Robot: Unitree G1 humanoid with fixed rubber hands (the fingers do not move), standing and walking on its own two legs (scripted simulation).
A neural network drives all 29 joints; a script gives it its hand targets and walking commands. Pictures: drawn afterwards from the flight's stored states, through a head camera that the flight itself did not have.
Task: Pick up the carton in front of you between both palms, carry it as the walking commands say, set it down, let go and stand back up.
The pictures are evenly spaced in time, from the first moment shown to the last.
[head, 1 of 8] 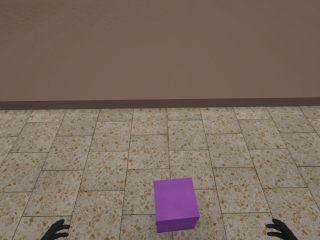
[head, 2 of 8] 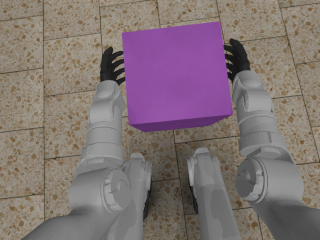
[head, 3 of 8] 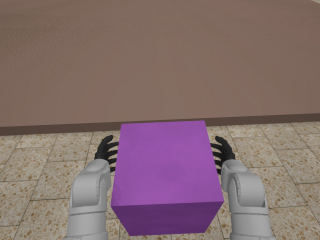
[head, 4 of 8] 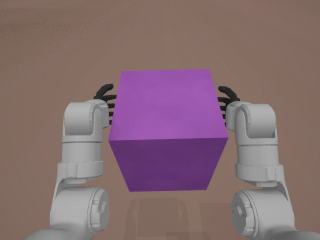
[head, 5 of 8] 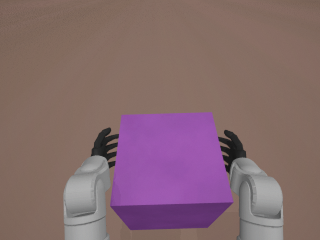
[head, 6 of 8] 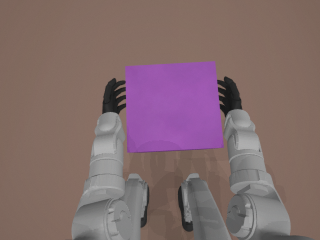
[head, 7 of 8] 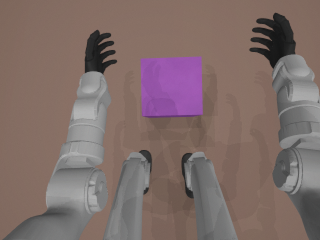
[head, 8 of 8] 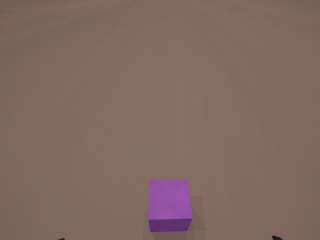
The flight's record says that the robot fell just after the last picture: no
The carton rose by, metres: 0.87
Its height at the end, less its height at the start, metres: +0.11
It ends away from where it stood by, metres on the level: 3.01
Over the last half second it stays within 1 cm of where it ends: yes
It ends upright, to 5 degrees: yes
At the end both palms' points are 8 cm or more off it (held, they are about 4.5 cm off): yes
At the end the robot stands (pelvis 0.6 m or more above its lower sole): yes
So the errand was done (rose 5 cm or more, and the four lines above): yes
